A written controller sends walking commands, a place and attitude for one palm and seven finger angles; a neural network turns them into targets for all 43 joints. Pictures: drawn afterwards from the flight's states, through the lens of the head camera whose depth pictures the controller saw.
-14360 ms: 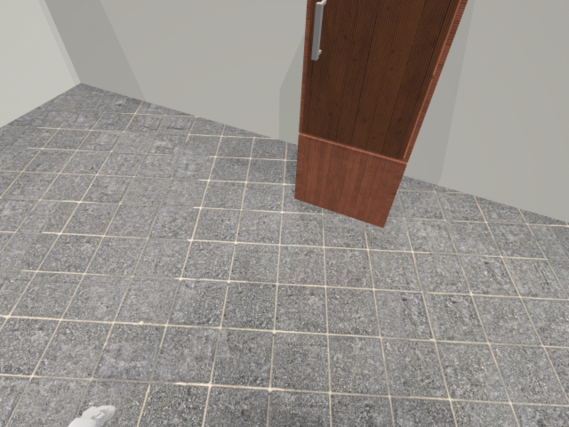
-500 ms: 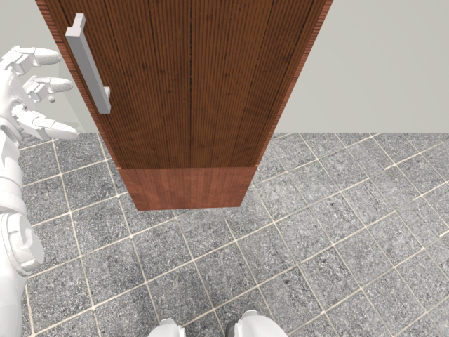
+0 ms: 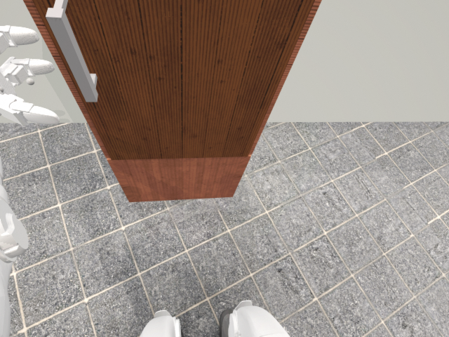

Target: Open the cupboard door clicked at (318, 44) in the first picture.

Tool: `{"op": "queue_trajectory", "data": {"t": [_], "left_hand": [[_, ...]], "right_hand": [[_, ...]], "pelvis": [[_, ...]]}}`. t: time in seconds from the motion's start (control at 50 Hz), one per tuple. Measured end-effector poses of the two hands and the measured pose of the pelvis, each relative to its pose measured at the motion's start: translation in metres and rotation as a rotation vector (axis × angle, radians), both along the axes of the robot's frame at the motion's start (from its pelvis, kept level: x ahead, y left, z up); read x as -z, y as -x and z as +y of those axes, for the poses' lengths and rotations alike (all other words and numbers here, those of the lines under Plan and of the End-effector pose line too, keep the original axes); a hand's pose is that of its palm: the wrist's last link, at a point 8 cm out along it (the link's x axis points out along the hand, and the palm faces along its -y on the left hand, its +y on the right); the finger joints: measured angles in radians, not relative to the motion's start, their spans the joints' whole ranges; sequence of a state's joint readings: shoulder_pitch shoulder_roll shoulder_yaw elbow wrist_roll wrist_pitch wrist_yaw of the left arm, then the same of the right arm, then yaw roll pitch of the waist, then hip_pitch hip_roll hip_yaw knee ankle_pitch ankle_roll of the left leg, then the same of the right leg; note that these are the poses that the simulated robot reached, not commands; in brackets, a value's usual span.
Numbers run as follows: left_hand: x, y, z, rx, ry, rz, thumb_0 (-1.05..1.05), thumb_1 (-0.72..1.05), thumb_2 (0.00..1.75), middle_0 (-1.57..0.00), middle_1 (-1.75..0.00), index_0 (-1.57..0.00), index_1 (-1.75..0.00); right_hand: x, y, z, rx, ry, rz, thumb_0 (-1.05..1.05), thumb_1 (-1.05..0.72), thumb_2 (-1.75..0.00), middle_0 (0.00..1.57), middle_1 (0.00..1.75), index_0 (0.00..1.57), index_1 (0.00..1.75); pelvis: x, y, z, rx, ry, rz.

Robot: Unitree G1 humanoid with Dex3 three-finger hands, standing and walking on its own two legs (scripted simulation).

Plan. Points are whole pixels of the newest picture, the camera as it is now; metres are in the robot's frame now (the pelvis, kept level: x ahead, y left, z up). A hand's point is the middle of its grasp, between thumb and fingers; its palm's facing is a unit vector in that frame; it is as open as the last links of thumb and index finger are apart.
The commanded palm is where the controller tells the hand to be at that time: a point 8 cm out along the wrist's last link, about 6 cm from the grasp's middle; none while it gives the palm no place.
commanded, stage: move the hooked fingers beside the handle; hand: left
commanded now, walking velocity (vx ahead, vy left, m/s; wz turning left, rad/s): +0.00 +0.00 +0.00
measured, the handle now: (78, 54) +0.56 +0.20 +0.11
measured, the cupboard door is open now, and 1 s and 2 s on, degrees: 0 0 0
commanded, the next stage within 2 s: slide the fingers in behind the handle in 0.58 s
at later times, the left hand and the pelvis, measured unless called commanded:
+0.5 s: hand (21, 81) +0.51 +0.28 +0.10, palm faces +0.01 -1.00 -0.01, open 14.0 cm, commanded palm +0.49 +0.31 +0.10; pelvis +0.01 +0.00 +0.00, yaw -1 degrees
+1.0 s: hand (49, 86) +0.50 +0.24 +0.10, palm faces -0.02 -1.00 +0.00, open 14.0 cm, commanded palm +0.49 +0.28 +0.10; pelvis +0.00 +0.00 +0.00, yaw +0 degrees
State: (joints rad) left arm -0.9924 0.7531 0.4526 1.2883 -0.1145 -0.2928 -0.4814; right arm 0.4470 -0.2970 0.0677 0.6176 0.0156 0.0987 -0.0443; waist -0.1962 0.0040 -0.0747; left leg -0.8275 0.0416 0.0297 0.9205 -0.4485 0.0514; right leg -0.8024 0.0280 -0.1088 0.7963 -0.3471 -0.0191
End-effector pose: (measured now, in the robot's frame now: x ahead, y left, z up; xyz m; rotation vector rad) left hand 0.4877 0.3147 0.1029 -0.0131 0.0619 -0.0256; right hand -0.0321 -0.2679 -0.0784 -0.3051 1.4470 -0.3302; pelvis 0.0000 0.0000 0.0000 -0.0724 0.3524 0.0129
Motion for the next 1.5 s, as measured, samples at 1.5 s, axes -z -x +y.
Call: {"op": "queue_trajectory", "data": {"t": [1.5], "left_hand": [[-0.005,0.013,-0.053,-0.036,-0.008,-0.051,-0.01,-0.5,0.3,-0.29,-1.2,-0.3,-1.2]], "right_hand": [[0.011,-0.019,-0.005,-0.008,-0.065,-0.095,0.0,-0.91,-0.89,0.2,0.3,0.2,0.3]], "pelvis": [[-0.003,0.0,-0.011,0.005,-0.019,-0.041]]}}
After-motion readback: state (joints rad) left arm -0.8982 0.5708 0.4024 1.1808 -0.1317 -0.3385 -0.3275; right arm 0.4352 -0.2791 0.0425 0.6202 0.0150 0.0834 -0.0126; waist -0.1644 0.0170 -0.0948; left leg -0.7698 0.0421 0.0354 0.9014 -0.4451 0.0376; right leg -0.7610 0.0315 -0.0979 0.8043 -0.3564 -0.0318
